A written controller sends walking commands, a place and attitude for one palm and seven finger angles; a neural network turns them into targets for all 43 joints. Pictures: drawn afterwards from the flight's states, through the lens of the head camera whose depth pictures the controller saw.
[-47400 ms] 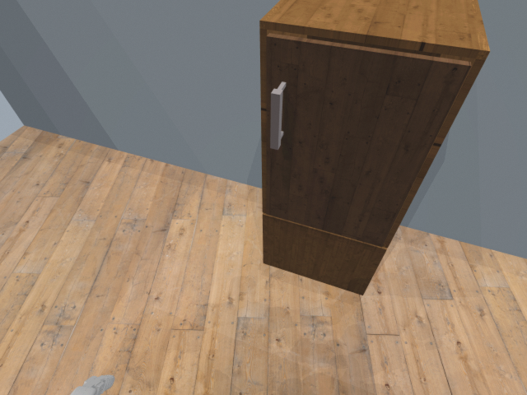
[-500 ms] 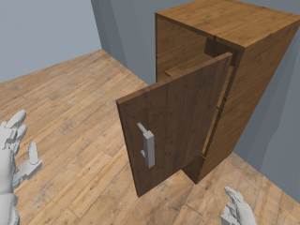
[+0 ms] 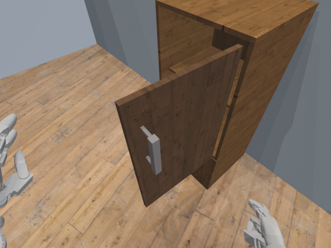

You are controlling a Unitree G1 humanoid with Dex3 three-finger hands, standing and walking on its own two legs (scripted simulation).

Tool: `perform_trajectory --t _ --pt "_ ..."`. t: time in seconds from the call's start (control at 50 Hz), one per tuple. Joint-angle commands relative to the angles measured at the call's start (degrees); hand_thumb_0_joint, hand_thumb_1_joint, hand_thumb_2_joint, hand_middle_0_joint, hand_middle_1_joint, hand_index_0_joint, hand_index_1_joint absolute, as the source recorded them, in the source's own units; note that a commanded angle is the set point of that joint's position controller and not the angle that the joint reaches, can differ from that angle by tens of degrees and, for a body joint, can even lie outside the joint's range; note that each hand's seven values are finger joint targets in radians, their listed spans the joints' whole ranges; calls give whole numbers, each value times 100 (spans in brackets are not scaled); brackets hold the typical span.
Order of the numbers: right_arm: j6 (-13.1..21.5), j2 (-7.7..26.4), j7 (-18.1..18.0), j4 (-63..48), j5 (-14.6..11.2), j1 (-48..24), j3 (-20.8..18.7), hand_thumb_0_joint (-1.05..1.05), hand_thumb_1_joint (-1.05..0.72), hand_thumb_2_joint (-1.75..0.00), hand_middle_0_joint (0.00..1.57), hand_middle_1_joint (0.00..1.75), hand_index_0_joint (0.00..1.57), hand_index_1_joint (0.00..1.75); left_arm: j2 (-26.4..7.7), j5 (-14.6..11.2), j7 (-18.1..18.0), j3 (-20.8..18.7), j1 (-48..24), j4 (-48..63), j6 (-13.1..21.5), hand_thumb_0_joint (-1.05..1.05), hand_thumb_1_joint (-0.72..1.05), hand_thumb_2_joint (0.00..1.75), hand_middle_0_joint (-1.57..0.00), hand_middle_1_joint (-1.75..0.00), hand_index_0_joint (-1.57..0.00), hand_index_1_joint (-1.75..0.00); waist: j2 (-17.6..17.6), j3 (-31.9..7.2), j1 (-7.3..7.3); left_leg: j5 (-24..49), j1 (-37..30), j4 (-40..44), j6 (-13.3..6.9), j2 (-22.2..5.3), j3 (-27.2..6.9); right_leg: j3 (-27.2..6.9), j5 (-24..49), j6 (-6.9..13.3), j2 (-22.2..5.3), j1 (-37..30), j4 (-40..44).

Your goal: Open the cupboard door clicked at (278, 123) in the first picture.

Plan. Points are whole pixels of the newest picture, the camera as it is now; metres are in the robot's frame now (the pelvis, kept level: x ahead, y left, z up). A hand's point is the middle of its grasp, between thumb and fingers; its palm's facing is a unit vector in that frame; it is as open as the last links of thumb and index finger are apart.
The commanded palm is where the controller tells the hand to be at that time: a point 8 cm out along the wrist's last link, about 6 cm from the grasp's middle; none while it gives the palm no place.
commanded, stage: step back with the hand held close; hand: left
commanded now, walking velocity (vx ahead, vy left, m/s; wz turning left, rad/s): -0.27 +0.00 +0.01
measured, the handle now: (150, 151) +0.35 +0.08 +0.03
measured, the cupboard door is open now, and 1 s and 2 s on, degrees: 86 86 86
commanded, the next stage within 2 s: stop stepping back and stand still in 1.02 s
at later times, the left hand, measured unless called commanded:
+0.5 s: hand out of the picture +0.10 +0.30 +0.14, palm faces +0.48 -0.72 -0.50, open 7.4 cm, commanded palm +0.04 +0.33 +0.17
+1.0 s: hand out of the picture +0.05 +0.26 +0.15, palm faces +0.40 -0.79 -0.45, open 7.5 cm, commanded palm -0.02 +0.30 +0.17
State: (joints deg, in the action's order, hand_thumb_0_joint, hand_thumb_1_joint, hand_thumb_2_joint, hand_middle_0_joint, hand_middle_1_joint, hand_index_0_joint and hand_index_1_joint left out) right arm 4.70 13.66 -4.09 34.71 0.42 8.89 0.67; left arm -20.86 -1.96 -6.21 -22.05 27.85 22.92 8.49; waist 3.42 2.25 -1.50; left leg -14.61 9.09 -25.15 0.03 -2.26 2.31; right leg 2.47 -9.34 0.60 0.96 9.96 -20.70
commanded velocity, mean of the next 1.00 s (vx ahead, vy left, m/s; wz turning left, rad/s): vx -0.32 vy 0.00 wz -0.03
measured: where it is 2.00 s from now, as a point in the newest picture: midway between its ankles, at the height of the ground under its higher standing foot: outside the picture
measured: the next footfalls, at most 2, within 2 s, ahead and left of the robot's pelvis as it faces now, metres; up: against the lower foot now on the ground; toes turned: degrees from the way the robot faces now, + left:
right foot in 0.86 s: -0.17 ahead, -0.09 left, +0.00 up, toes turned +4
left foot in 1.06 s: -0.11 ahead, +0.10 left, +0.00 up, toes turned +1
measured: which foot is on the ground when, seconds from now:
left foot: down 0.00-0.90, up 0.92-1.00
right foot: down 0.00-0.66, up 0.68-0.84, down 0.86-1.00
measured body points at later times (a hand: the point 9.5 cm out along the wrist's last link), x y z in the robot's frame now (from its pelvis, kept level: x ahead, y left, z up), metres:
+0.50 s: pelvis -0.09 +0.02 -0.02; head -0.07 +0.04 +0.43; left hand +0.07 +0.34 +0.17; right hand +0.09 -0.21 -0.10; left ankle -0.01 +0.12 -0.74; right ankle +0.02 -0.11 -0.74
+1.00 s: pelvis -0.17 +0.00 -0.01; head -0.12 +0.02 +0.44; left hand +0.02 +0.30 +0.17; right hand +0.03 -0.21 -0.09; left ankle -0.10 +0.11 -0.71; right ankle -0.21 -0.10 -0.74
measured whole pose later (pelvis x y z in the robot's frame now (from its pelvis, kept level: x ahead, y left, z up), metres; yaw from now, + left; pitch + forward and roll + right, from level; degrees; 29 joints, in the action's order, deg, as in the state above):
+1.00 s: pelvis -0.17 +0.00 -0.01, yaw +0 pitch +3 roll +1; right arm 7.4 9.6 -3.1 37.1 0.0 6.7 0.9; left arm -22.4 -0.2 -7.6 -22.4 27.2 29.8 12.8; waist -3.8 2.9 -3.0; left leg -20.4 29.8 -42.3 0.4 0.0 3.6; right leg -4.0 -18.2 1.8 2.9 12.9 -29.2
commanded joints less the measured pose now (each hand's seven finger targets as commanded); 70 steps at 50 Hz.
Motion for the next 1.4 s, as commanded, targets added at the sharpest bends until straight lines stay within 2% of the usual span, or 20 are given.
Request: perform_trajectory --t 0.0,0.18,0.36,0.56,0.64,0.68,0.8,0.84,0.86,0.88,0.92,0.98,1.02,1.06,1.08,1.16,1.28,1.3,1.34,1.38 --pt "104 644 -98 -991 -27 -463 -318 0 -90 -90 20 30 20 30 -1132 -14 -144 -723 315 1345 366 0 90 90 -20 -30 -20 -30 -82 -1285 41 2148 -158 92 -113 -140 -150 -398 2282 -18 -533 -466 -187" --pt "-15 641 -155 -1187 -63 -485 -389 0 -90 -90 20 30 20 30 -1393 0 -281 -1028 463 1748 427 0 90 90 -20 -30 -20 -30 10 -960 37 1108 747 226 -189 -211 -373 -520 1236 -38 -452 -169 -380" --pt "239 787 -158 -1264 -36 -253 -400 0 -90 -90 20 30 20 30 -1163 305 -373 -983 -7 1741 676 0 90 90 -20 -30 -20 -30 397 -309 76 -2518 3386 1001 -653 -667 -927 -480 -313 -169 -102 -1056 -1480" --pt "506 658 -115 -985 2 -29 -377 0 -90 -90 20 30 20 30 -1247 195 -413 -1002 -292 2015 911 0 90 90 -20 -30 -20 -30 -433 -420 230 -1966 1758 -399 -325 -82 -707 -1347 -1372 133 -524 1174 -414" --pt "590 750 -144 -993 -9 -160 -397 0 -90 -90 20 30 20 30 -1149 263 -434 -1121 -349 1969 946 0 90 90 -20 -30 -20 -30 913 -575 128 -3048 3353 1216 -723 -1104 -1632 -469 -575 -212 225 -394 -2628" --pt "658 642 -133 -936 17 -201 -442 0 -90 -90 20 30 20 30 -1425 240 -440 -1353 -358 2010 979 0 90 90 -20 -30 -20 -30 938 -848 79 -2122 3045 1373 -903 -1524 -1838 -401 -950 -229 317 -387 -3513" --pt "782 530 44 -744 50 -308 -430 0 -90 -90 20 30 20 30 -1018 29 -305 -884 -118 1807 924 0 90 90 -20 -30 -20 -30 578 -323 118 -1033 1671 920 -583 -1321 -1091 -389 -1800 33 135 607 -1464" --pt "765 520 88 -594 37 -284 -417 0 -90 -90 20 30 20 30 -1090 7 -266 -753 -400 1873 966 0 90 90 -20 -30 -20 -30 -80 -531 159 -335 733 -89 -171 -692 -567 -1177 -557 282 -299 1075 150" --pt "706 379 93 -546 11 -291 -383 0 -90 -90 20 30 20 30 -1332 25 -279 -775 -587 1842 985 0 90 90 -20 -30 -20 -30 -1076 -730 198 -66 452 -980 68 -254 0 -2138 710 417 -1110 1335 487" --pt "615 301 60 -534 -24 -395 -333 0 -90 -90 20 30 20 30 -1500 93 -357 -800 -776 1946 1024 0 90 90 -20 -30 -20 -30 -1283 -1019 99 -396 760 -1785 156 2 129 -2381 3306 453 -1686 834 335" --pt "645 360 1 -773 -141 -603 -362 0 -90 -90 20 30 20 30 -1698 176 -372 -1024 -662 2050 868 0 90 90 -20 -30 -20 -30 -1931 -1612 -47 -1095 1647 -2377 41 381 -49 -1764 6199 -18 -1561 -561 -505" --pt "456 272 -86 -816 -55 -727 -160 0 -90 -90 20 30 20 30 -1734 74 -279 -1185 4 2052 680 0 90 90 -20 -30 -20 -30 -483 -1318 59 -222 1269 -1169 164 350 178 -1305 5310 477 -1276 -415 -877" --pt "402 403 -136 -799 -49 -629 -139 0 -90 -90 20 30 20 30 -1638 -10 -256 -1103 60 2364 708 0 90 90 -20 -30 -20 -30 778 -1384 138 2984 80 290 104 19 -78 -762 3722 20 -499 135 -1378" --pt "507 503 -19 -826 17 -317 -340 0 -90 -90 20 30 20 30 -1640 -25 -217 -1155 352 2311 721 0 90 90 -20 -30 -20 -30 1388 -1914 9 6800 -1171 166 -606 -1611 -1403 -677 -1885 -131 144 1202 -2667" --pt "555 504 61 -680 -54 -197 -416 0 -90 -90 20 30 20 30 -1393 -39 -132 -968 679 1829 756 0 90 90 -20 -30 -20 -30 640 -1636 48 5361 -915 576 -683 -1685 -1295 -771 -2500 -66 267 1137 -3277" --pt "512 509 101 -846 -56 -147 -470 0 -90 -90 20 30 20 30 -1356 -92 -245 -1186 1205 1973 422 0 90 90 -20 -30 -20 -30 574 -1485 186 4683 -762 393 -780 -1400 -839 -283 -1431 -204 110 1222 -2608" --pt "515 633 -84 -1036 -51 -372 -316 0 -90 -90 20 30 20 30 -1666 -71 -395 -1305 1058 2250 324 0 90 90 -20 -30 -20 -30 677 -725 199 -1977 1930 1306 -350 -662 -426 187 -1256 -85 52 -883 -704" --pt "473 554 -89 -1018 -34 -342 -304 0 -90 -90 20 30 20 30 -1544 -32 -397 -1160 918 2105 352 0 90 90 -20 -30 -20 -30 146 -506 265 -1774 1811 508 -162 -255 -178 -269 -1537 82 -278 -486 119" --pt "408 528 -80 -864 21 -326 -314 0 -90 -90 20 30 20 30 -1825 -51 -406 -1235 510 1979 370 0 90 90 -20 -30 -20 -30 -1341 -200 202 -779 1242 -2221 91 232 -264 -2744 -3202 876 -2043 1595 1707" --pt "475 576 -93 -592 20 -123 -355 0 -90 -90 20 30 20 30 -1629 28 -418 -1040 -174 1870 426 0 90 90 -20 -30 -20 -30 -1129 -245 261 -618 1582 -3335 95 151 -383 -2592 -3237 719 -1962 1656 1580"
